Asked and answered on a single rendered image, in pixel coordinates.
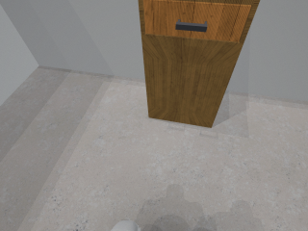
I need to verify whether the handle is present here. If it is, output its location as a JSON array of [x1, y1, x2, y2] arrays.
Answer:
[[175, 19, 208, 33]]

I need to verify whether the left robot thigh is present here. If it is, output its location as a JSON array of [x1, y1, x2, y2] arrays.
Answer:
[[111, 220, 141, 231]]

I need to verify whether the drawer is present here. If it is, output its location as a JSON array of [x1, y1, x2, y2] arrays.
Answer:
[[143, 0, 251, 42]]

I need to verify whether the cabinet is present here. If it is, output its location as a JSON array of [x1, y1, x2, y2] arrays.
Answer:
[[138, 0, 260, 128]]

